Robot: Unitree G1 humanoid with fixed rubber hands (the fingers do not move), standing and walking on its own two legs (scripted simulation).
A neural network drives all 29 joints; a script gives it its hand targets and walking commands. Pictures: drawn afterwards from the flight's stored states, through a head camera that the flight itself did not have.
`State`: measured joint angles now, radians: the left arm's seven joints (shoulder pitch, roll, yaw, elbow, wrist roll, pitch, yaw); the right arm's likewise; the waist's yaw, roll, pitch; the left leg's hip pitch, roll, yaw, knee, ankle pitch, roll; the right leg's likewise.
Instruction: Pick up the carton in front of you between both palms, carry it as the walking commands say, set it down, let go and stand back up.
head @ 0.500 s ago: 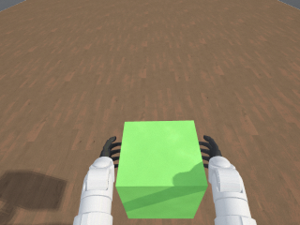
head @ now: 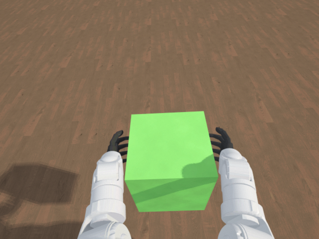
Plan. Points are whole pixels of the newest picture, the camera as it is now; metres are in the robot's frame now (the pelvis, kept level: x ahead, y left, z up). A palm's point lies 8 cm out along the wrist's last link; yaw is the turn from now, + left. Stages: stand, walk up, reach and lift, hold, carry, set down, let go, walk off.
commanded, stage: set down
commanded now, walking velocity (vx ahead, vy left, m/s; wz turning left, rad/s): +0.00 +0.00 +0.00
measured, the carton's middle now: (169, 164) +0.35 -0.01 -0.06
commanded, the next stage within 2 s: none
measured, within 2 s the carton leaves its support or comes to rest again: neither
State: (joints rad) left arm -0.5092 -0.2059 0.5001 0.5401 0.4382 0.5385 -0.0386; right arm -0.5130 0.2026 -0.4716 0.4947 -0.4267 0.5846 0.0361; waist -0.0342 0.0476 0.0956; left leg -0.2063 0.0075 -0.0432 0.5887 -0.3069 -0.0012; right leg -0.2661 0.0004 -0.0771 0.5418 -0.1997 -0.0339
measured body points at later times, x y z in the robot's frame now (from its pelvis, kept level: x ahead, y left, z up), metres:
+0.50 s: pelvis -0.03 +0.02 -0.11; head +0.20 +0.01 +0.28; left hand +0.40 +0.15 -0.18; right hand +0.40 -0.15 -0.19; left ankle +0.01 +0.13 -0.73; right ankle +0.06 -0.11 -0.73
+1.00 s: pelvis -0.05 +0.00 -0.23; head +0.24 -0.02 +0.11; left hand +0.46 +0.13 -0.34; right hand +0.43 -0.17 -0.34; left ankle +0.01 +0.13 -0.73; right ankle +0.06 -0.11 -0.73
